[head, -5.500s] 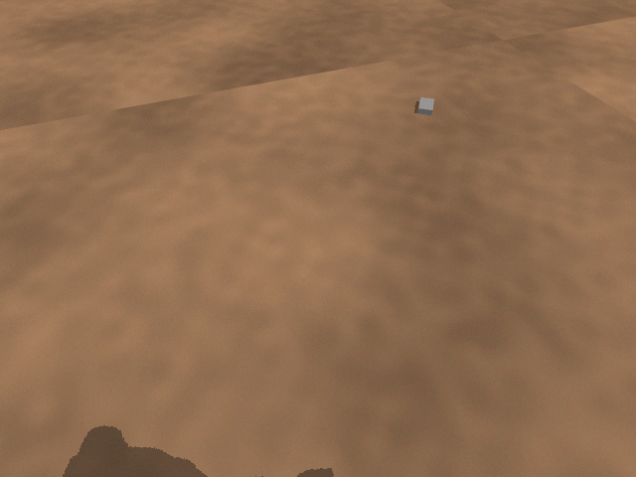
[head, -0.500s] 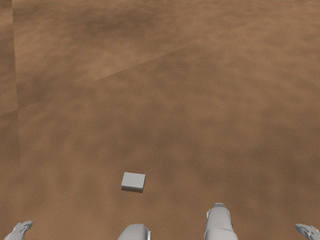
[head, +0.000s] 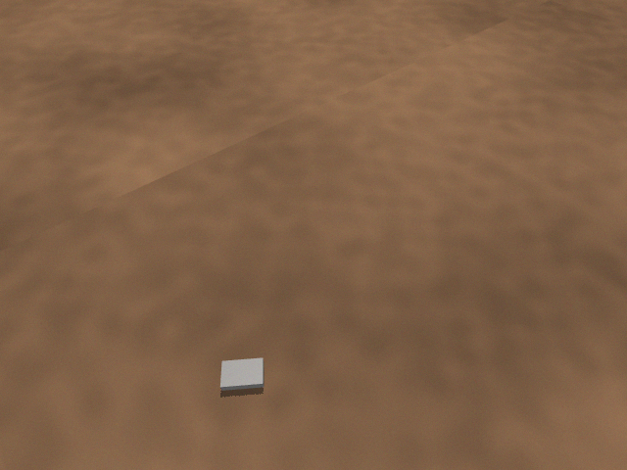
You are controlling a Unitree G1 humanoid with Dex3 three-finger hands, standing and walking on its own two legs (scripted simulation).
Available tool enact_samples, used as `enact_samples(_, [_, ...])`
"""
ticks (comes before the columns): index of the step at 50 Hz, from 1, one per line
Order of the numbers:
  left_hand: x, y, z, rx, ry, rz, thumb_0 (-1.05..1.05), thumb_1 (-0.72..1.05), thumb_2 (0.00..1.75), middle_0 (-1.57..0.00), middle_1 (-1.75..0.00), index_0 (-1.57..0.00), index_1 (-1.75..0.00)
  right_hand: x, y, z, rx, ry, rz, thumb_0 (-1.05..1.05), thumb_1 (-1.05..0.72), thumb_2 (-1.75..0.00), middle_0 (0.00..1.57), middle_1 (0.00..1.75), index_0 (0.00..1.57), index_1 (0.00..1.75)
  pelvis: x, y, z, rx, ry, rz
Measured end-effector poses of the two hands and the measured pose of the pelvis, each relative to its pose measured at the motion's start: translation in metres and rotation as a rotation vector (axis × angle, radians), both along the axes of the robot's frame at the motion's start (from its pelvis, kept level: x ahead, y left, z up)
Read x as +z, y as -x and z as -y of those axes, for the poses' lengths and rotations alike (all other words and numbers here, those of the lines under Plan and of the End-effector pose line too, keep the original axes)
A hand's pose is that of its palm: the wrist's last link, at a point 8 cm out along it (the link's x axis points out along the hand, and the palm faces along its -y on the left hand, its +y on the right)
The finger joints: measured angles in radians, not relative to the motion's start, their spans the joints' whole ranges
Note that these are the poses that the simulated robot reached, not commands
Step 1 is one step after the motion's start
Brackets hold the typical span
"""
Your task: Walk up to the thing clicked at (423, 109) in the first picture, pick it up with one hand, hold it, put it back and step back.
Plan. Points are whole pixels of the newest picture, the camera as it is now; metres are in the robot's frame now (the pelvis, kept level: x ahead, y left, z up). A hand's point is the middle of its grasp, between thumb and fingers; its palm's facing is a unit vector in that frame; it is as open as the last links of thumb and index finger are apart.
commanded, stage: walk up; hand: left
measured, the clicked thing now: (242, 373) +0.51 +0.22 -0.76
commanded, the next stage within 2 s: none
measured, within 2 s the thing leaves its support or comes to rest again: neither
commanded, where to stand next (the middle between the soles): +0.13 -0.06 m, yaw +3 degrees
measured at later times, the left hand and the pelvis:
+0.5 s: hand out of the picture +0.07 +0.22 -0.15, palm faces -0.02 -0.93 -0.36, open 7.4 cm; pelvis +0.04 -0.03 +0.00, yaw -1 degrees
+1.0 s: hand (184, 456) +0.18 +0.20 -0.16, palm faces +0.01 -0.92 -0.39, open 7.4 cm; pelvis +0.07 -0.07 -0.02, yaw +3 degrees
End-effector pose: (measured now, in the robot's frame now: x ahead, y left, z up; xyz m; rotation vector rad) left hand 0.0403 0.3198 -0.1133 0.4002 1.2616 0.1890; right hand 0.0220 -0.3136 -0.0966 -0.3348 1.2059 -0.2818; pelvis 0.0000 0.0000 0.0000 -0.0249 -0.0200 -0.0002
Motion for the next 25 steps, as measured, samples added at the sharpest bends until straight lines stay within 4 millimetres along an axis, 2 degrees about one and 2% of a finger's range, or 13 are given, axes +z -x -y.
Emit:
enact_samples(5, [0.015, -0.011, -0.004, -0.023, -0.021, 0.024, 0.00, 0.90, 0.90, -0.21, -0.30, -0.20, -0.30, 0.004, 0.004, 0.006, -0.029, -0.005, 0.024, 0.01, -0.90, -0.90, 0.21, 0.30, 0.20, 0.30, 0.006, -0.001, 0.002, -0.021, -0.006, 0.008])
enact_samples(10, [0.021, -0.010, -0.001, -0.016, -0.057, 0.015, 0.00, 0.90, 0.90, -0.21, -0.30, -0.20, -0.30, -0.008, 0.002, 0.018, -0.050, -0.023, 0.028, 0.01, -0.90, -0.90, 0.21, 0.30, 0.20, 0.30, 0.002, -0.006, 0.010, -0.041, -0.040, 0.018])
enact_samples(14, [0.020, 0.002, 0.012, 0.013, -0.067, -0.003, 0.00, 0.90, 0.90, -0.20, -0.30, -0.20, -0.30, -0.024, -0.010, 0.025, -0.045, -0.053, 0.016, 0.01, -0.90, -0.90, 0.21, 0.30, 0.20, 0.30, -0.003, -0.011, 0.019, -0.052, -0.048, 0.026])
enact_samples(18, [0.017, 0.010, 0.031, 0.046, -0.046, -0.028, 0.00, 0.90, 0.90, -0.20, -0.30, -0.20, -0.30, -0.029, -0.030, 0.019, -0.012, -0.097, -0.003, 0.01, -0.91, -0.90, 0.21, 0.30, 0.20, 0.30, 0.000, -0.018, 0.027, -0.068, -0.057, 0.018])
enact_samples(21, [0.013, 0.001, 0.046, 0.061, -0.010, -0.029, 0.00, 0.90, 0.90, -0.20, -0.30, -0.20, -0.30, -0.029, -0.042, 0.015, 0.021, -0.113, -0.018, 0.01, -0.91, -0.90, 0.21, 0.30, 0.20, 0.30, 0.002, -0.025, 0.030, -0.047, -0.047, 0.008])
enact_samples(25, [0.004, -0.029, 0.059, 0.063, 0.042, 0.012, 0.00, 0.90, 0.90, -0.21, -0.30, -0.20, -0.30, -0.029, -0.056, 0.013, 0.058, -0.095, -0.063, 0.01, -0.91, -0.90, 0.21, 0.30, 0.20, 0.30, 0.001, -0.038, 0.031, -0.017, -0.050, -0.003])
